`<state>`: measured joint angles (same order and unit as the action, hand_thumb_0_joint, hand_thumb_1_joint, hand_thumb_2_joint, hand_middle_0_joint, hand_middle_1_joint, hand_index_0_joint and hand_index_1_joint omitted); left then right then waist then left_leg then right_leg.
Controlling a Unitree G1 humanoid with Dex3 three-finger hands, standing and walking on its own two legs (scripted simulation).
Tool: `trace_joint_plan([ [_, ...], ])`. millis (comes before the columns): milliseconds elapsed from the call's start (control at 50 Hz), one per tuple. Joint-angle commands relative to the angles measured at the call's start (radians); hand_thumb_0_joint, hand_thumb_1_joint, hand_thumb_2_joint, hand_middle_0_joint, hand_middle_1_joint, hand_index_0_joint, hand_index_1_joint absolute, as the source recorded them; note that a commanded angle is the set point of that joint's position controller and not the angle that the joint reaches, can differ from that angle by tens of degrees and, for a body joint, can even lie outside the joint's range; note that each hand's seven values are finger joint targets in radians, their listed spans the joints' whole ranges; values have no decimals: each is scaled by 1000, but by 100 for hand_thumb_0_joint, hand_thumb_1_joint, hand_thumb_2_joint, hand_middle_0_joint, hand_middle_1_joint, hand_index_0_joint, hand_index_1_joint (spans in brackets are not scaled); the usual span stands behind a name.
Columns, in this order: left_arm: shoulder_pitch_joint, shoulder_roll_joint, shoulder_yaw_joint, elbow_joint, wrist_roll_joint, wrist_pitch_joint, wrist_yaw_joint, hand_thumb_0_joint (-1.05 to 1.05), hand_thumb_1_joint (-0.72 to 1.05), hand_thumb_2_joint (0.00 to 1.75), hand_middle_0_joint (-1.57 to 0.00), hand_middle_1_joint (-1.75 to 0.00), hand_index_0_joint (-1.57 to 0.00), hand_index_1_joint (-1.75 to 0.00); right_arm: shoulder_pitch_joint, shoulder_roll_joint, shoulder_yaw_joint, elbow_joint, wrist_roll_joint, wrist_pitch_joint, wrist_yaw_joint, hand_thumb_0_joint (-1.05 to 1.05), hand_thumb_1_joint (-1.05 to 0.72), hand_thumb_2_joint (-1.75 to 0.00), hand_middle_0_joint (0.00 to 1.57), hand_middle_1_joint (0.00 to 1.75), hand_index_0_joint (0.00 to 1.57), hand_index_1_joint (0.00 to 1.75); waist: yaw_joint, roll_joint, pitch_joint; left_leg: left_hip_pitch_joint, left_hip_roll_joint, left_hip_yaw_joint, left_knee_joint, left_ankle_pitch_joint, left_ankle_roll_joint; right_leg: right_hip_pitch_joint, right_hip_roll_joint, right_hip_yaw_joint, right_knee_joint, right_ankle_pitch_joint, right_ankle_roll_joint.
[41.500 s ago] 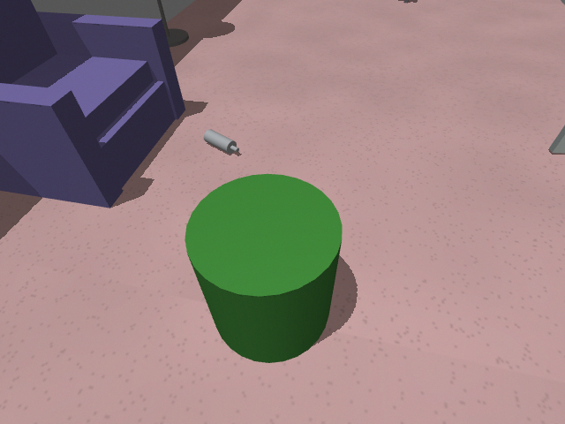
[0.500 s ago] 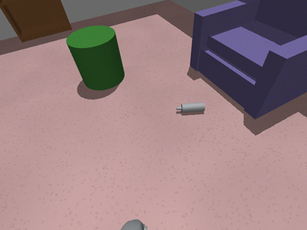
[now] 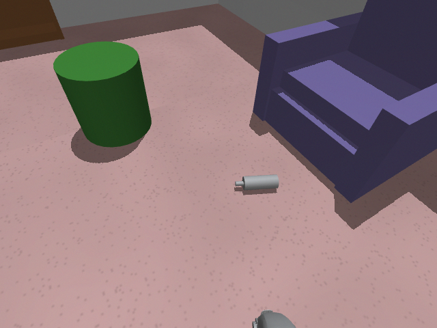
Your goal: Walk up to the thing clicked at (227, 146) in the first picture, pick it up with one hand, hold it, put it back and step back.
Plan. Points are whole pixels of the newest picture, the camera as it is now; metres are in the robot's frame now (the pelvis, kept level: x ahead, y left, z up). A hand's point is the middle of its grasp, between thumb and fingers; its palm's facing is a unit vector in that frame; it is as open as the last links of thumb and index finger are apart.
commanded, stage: walk up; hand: right
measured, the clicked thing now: (256, 182) +0.98 -0.24 -0.74
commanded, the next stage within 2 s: none
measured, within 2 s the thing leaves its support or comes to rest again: neither
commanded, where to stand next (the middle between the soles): +0.54 -0.05 m, yaw +0 degrees
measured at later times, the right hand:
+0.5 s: hand (363, 274) +0.26 -0.32 -0.15, palm faces -0.06 +0.94 -0.34, open 7.4 cm
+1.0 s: hand (339, 220) +0.39 -0.30 -0.13, palm faces +0.00 +0.92 -0.39, open 7.4 cm
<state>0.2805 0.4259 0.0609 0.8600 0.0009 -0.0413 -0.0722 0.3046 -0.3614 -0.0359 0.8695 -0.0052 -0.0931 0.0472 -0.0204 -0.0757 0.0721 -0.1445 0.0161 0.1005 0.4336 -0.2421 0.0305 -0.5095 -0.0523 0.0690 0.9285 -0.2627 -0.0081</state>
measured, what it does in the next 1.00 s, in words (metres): walks ahead: right foot, then left foot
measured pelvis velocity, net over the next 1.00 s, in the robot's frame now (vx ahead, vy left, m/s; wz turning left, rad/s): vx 0.35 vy -0.03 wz -0.01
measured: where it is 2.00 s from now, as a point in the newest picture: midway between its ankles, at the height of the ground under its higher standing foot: (225, 272)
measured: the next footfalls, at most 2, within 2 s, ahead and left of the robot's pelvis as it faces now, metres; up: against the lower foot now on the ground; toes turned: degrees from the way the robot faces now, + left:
right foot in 0.18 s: +0.24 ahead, -0.16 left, +0.00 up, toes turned -6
left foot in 0.64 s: +0.39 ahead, +0.10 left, +0.00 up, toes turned +5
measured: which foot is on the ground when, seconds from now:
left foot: down 0.00-0.20, up 0.22-0.62, down 0.64-1.00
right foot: up 0.00-0.16, down 0.18-0.68, up 0.70-1.00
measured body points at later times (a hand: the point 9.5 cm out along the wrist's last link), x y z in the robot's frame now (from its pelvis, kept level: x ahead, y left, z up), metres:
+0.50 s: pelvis +0.20 -0.05 +0.00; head +0.21 -0.06 +0.45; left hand +0.24 +0.27 -0.10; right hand +0.27 -0.37 -0.12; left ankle +0.29 +0.11 -0.69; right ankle +0.20 -0.15 -0.74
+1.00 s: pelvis +0.35 -0.03 +0.00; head +0.36 -0.01 +0.45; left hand +0.43 +0.29 -0.12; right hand +0.39 -0.35 -0.10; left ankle +0.35 +0.10 -0.74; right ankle +0.47 -0.18 -0.71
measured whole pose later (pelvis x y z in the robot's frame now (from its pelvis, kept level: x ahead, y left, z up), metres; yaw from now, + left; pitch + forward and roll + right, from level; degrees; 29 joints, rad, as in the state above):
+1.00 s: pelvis +0.35 -0.03 +0.00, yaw -1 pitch -3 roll +1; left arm 0.29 0.43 0.06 0.88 0.02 -0.03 -0.08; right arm 0.34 -0.39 -0.04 0.84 -0.01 -0.08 0.05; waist -0.03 -0.06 0.07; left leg -0.15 0.02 0.09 0.48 -0.27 0.02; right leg -0.47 -0.10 0.00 0.73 -0.24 0.00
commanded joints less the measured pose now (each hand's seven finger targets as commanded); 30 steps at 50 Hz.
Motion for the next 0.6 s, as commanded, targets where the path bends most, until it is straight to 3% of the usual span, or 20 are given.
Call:
trace_joint_plan([
  [0, -27, 149, 52, -73, 17, -18, -5, 0, 90, 90, -20, -30, -20, -30, -5, -304, -103, -89, -6, -27, -17, 0, -90, -90, 20, 30, 20, 30, -19, 208, 34, -29, 232, -143, -216, -12, 180, -24, -37, -51, -202, 81, 18],
  [40, -65, 143, 51, -85, 17, -27, -10, 0, 90, 90, -20, -30, -20, -30, 2, -306, -102, -93, -9, -25, -15, 0, -90, -90, 20, 30, 20, 30, -29, 199, 15, -17, 243, -123, -169, 81, 168, 37, -44, -82, -291, 118, 10],
  [80, -66, 147, 58, -85, 18, -33, -11, 0, 90, 90, -20, -30, -20, -30, -12, -320, -101, -95, -9, -23, -16, 0, -90, -90, 20, 30, 20, 30, -12, 194, -13, -40, 271, -137, -131, 85, 158, 132, -48, -94, -325, 131, -12],
  [120, 4, 164, 71, -57, 22, -40, -6, 0, 90, 90, -20, -30, -20, -30, -23, -319, -95, -91, -7, -14, -17, 0, -90, -90, 20, 30, 20, 30, 36, 127, -39, -106, 244, -102, -21, 87, 131, 289, -18, -132, -380, 150, -29],
  [140, 87, 193, 85, -30, 27, -43, 2, 0, 90, 90, -20, -30, -20, -30, -14, -294, -81, -93, -8, -11, -18, 0, -90, -90, 20, 30, 20, 30, 85, 57, -84, -157, 199, -65, 134, 163, 112, 426, 8, -134, -377, 98, -46],
  [160, 191, 241, 103, -2, 36, -50, 14, 0, 90, 90, -20, -30, -20, -30, 34, -243, -62, -91, -5, -6, -20, 0, -90, -90, 20, 30, 20, 30, 126, -93, -146, -237, 114, 6, 399, 165, 86, 559, -26, -57, -443, -45, -83],
  [180, 230, 320, 121, -17, 44, -54, 28, 0, 90, 90, -20, -30, -20, -30, 88, -161, -42, -99, 4, -2, -17, 0, -90, -90, 20, 30, 20, 30, 115, -311, -165, -464, -22, 5, 652, -224, 26, 672, -248, 341, -535, -147, -154],
  [200, 193, 345, 123, -55, 14, -55, 32, 0, 90, 90, -20, -30, -20, -30, 96, -247, -60, -86, 7, 9, -30, 0, -90, -90, 20, 30, 20, 30, 112, -176, -178, -518, -49, -90, 740, -328, 29, 647, -381, 624, -667, -221, -249],
  [220, 149, 341, 124, -54, -6, -51, 31, 0, 90, 90, -20, -30, -20, -30, 61, -297, -66, -73, -2, 15, -39, 0, -90, -90, 20, 30, 20, 30, 99, -123, -123, -538, 11, -152, 803, -306, 32, 582, -403, 625, -668, -213, -297],
  [240, 111, 302, 108, -66, -10, -48, 37, 0, 90, 90, -20, -30, -20, -30, 25, -304, -62, -68, 1, 11, -37, 0, -90, -90, 20, 30, 20, 30, 86, -47, -62, -513, 33, -183, 815, -248, 29, 476, -362, 484, -659, -93, -279],
  [280, 67, 231, 73, -76, -5, -57, 46, 0, 90, 90, -20, -30, -20, -30, 58, -268, -62, -38, 16, 14, -26, 0, -90, -90, 20, 30, 20, 30, 50, -25, -32, -444, 60, -208, 723, -141, 29, 409, -254, 201, -625, 189, -199],
  [300, 64, 219, 67, -70, -10, -62, 46, 0, 90, 90, -20, -30, -20, -30, 85, -254, -59, -28, 19, 19, -21, 0, -90, -90, 20, 30, 20, 30, 30, -40, -26, -403, 68, -197, 681, -109, 21, 367, -223, 119, -624, 258, -176],
  [320, 63, 219, 65, -70, -8, -66, 47, 0, 90, 90, -20, -30, -20, -30, 89, -247, -59, -25, 17, 25, -15, 0, -90, -90, 20, 30, 20, 30, 28, -55, -33, -370, 61, -172, 656, -81, 9, 339, -206, 84, -630, 280, -171],
  [360, 50, 227, 67, -90, -4, -67, 47, 0, 90, 90, -20, -30, -20, -30, 90, -236, -56, -28, 10, 32, -6, 0, -90, -90, 20, 30, 20, 30, 24, -76, -38, -368, 72, -145, 564, -45, -16, 352, -202, 43, -644, 233, -191],
  [400, 41, 237, 73, -101, 2, -67, 45, 0, 90, 90, -20, -30, -20, -30, 34, -231, -59, -44, 3, 34, 5, 0, -90, -90, 20, 30, 20, 30, 32, -77, 4, -385, 91, -128, 461, -35, -33, 328, -215, 25, -675, 137, -225],
  [440, 50, 253, 75, -102, 5, -68, 40, 0, 90, 90, -20, -30, -20, -30, -19, -235, -63, -60, -6, 34, 16, 0, -90, -90, 20, 30, 20, 30, 49, -67, 26, -381, 99, -101, 373, -2, -35, 316, -213, 24, -706, 23, -230],
  [460, 62, 253, 77, -99, 5, -66, 39, 0, 90, 90, -20, -30, -20, -30, -50, -230, -65, -64, -7, 31, 19, 0, -90, -90, 20, 30, 20, 30, 62, -62, 27, -363, 94, -87, 322, 23, -32, 312, -205, 18, -701, 15, -221],
  [520, 40, 256, 76, -107, 5, -61, 34, 0, 90, 90, -20, -30, -20, -30, -68, -224, -70, -57, -6, 23, 22, 0, -90, -90, 20, 30, 20, 30, 47, -62, 34, -255, 73, -58, 228, 76, -17, 241, -201, 5, -678, -32, -202],
  [540, 36, 253, 74, -108, 6, -56, 33, 0, 90, 90, -20, -30, -20, -30, -68, -225, -72, -56, -6, 18, 21, 0, -90, -90, 20, 30, 20, 30, 49, -54, 23, -235, 55, -45, 193, 61, -15, 259, -193, 0, -645, 10, -197],
  [580, 17, 246, 72, -120, 0, -46, 34, 0, 90, 90, -20, -30, -20, -30, -2, -218, -77, -29, -9, 8, 13, 0, -90, -90, 20, 30, 20, 30, 4, -7, -26, -92, 28, -29, 111, 95, -6, 240, -195, -16, -526, 69, -175],
])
